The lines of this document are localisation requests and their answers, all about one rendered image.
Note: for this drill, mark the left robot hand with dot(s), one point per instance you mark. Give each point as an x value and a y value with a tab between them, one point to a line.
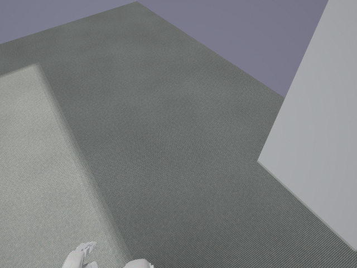
75	258

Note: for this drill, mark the fridge door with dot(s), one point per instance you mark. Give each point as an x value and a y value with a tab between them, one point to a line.
312	146

